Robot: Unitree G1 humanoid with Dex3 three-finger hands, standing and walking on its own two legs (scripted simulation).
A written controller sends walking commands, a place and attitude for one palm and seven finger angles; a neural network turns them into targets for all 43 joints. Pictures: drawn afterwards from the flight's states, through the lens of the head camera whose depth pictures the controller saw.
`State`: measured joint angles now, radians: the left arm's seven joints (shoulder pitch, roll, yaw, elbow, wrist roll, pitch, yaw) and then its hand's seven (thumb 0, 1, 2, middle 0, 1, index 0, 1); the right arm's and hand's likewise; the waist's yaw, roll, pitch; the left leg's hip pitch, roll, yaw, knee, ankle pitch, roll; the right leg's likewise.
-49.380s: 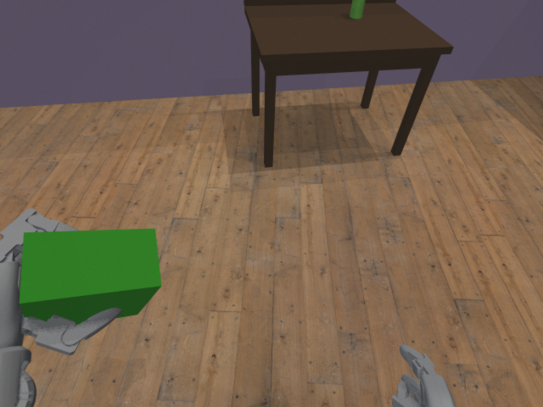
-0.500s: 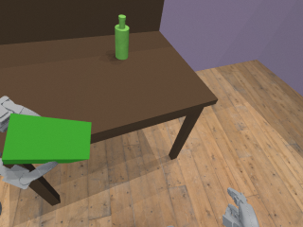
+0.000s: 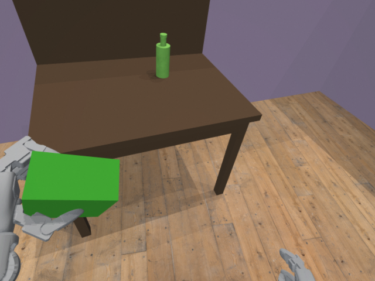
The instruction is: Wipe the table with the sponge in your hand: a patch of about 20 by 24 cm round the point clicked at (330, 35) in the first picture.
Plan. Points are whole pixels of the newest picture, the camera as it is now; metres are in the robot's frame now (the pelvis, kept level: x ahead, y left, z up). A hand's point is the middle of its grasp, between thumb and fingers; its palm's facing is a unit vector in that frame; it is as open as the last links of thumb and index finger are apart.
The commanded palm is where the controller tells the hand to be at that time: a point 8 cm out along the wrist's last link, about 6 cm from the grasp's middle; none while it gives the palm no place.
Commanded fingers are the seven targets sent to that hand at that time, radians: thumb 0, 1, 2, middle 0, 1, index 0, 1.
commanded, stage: stop stepping back and stand still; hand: left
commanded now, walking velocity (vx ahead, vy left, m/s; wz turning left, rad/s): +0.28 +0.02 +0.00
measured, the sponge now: (83, 190) +0.23 +0.19 +0.14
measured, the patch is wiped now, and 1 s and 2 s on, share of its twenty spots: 0.95 0.95 0.95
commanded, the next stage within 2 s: stand and wait in 0.68 s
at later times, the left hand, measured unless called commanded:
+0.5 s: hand (17, 256) +0.12 +0.23 +0.17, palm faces +0.34 -0.86 -0.37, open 10.6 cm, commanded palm +0.07 +0.27 +0.20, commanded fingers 0.00 0.10 1.30 -1.20 -1.60 -1.20 -1.60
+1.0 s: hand (25, 239) +0.14 +0.22 +0.18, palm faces +0.39 -0.83 -0.39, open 10.6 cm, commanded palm +0.08 +0.26 +0.20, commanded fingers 0.00 0.10 1.30 -1.20 -1.60 -1.20 -1.60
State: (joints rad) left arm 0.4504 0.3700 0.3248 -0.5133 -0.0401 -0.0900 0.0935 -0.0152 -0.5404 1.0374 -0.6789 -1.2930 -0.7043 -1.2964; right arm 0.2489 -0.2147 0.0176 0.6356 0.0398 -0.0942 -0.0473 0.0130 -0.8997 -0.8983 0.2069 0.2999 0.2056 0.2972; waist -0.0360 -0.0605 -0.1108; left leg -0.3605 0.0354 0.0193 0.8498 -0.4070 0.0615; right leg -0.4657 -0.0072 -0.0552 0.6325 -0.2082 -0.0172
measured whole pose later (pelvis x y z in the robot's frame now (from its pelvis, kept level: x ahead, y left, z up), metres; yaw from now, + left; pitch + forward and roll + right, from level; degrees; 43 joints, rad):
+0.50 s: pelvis -0.09 -0.01 +0.00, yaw -1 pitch -2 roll +0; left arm 0.50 0.39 0.34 -0.56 -0.04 -0.12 0.12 -0.02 -0.54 1.04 -0.68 -1.29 -0.71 -1.29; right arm 0.22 -0.19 0.01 0.65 0.02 -0.13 -0.07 0.01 -0.90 -0.90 0.20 0.30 0.20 0.30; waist -0.02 -0.06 -0.02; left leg -0.32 0.01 0.08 0.72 -0.39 0.05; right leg -0.54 -0.01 -0.04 0.94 -0.43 -0.02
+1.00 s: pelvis -0.08 -0.02 +0.01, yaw +0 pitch -2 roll -1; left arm 0.49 0.39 0.35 -0.52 -0.05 -0.11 0.15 -0.02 -0.54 1.04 -0.68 -1.29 -0.70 -1.30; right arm 0.20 -0.20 0.01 0.63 0.02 -0.12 -0.07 0.01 -0.90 -0.90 0.20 0.30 0.20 0.30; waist -0.02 -0.01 0.02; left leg -0.28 0.01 0.01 0.62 -0.30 0.01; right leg -0.27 0.01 -0.04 0.57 -0.24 -0.01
